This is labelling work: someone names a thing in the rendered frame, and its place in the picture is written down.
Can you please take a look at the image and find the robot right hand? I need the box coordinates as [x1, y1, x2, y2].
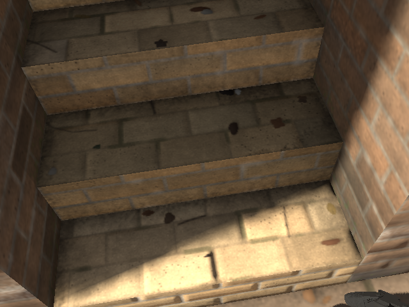
[344, 290, 409, 307]

